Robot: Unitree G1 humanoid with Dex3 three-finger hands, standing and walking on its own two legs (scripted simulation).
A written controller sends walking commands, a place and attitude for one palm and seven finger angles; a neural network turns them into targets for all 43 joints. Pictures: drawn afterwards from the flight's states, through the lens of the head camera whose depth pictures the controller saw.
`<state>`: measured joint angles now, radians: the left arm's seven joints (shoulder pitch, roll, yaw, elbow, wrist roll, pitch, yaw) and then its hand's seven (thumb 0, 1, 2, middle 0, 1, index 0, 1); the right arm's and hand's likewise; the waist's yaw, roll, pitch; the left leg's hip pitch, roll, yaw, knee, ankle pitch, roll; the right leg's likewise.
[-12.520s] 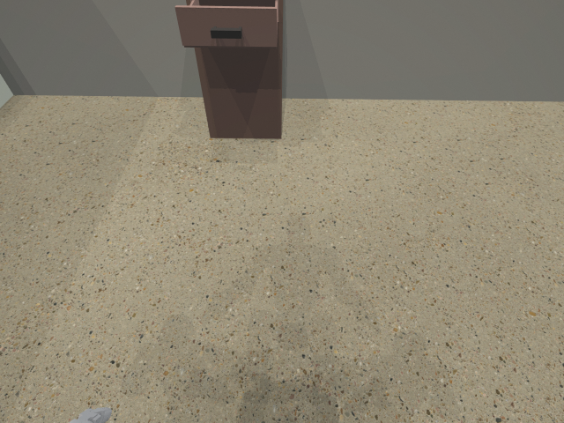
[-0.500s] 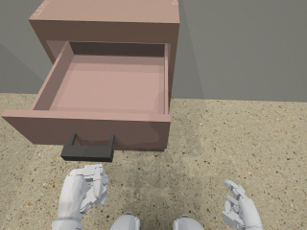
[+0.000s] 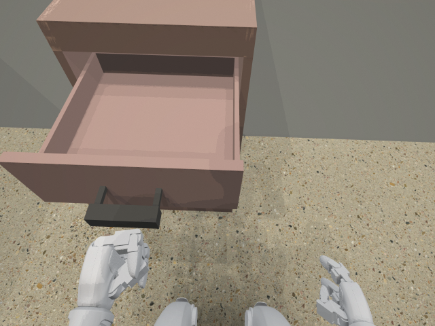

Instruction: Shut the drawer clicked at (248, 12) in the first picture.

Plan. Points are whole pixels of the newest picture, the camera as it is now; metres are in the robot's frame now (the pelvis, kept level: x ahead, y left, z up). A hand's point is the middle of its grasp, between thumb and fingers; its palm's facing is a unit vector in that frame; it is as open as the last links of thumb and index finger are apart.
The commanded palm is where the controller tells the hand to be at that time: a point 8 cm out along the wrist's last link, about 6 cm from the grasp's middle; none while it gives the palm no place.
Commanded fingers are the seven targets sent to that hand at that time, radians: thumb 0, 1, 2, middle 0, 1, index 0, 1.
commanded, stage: push the drawer shut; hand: left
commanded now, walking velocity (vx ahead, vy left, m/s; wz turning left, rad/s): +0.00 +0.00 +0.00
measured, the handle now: (127, 204) +0.31 +0.17 +0.06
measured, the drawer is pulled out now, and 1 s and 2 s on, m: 0.29 0.20 0.09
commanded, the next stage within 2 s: none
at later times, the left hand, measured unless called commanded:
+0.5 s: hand (148, 245) +0.25 +0.12 +0.05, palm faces -0.04 -1.00 -0.04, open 3.0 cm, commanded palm +0.24 +0.18 +0.06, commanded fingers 0.00 0.90 0.90 -1.40 -1.60 -1.40 -1.60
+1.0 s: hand (156, 204) +0.32 +0.12 +0.05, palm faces -0.04 -1.00 -0.04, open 3.1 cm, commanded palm +0.31 +0.18 +0.06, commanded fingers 0.00 0.90 0.90 -1.40 -1.60 -1.40 -1.60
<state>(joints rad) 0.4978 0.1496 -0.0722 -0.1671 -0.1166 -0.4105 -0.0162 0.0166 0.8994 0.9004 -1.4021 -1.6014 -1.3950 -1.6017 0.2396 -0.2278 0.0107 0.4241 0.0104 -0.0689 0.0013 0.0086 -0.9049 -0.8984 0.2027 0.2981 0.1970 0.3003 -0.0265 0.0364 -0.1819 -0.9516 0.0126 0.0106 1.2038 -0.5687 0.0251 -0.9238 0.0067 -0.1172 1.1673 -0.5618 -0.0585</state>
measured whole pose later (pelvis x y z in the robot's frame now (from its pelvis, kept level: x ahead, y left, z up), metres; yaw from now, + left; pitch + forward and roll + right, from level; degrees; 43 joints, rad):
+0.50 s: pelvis -0.01 +0.00 +0.00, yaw +0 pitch +18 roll -2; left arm 0.30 0.17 -0.07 -0.04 -0.12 -0.38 -0.01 -0.02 0.85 0.93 -1.40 -1.60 -1.40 -1.60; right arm 0.23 -0.24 0.02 0.47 0.01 -0.06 0.00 0.01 -0.90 -0.90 0.20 0.30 0.20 0.30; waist -0.03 0.04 -0.17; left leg -0.96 0.01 0.00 1.20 -0.55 0.03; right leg -0.92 0.00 -0.13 1.16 -0.55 -0.06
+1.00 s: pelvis -0.01 +0.01 +0.01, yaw +0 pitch +17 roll -2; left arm -0.07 0.17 -0.02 0.29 -0.12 -0.37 0.01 0.00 0.85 0.93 -1.40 -1.60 -1.40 -1.60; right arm 0.23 -0.25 0.02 0.54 0.01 -0.03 0.01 0.01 -0.91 -0.90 0.20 0.30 0.20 0.30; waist -0.05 0.03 -0.15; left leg -0.93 0.00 0.02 1.14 -0.51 0.04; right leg -0.90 0.00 -0.11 1.10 -0.50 -0.04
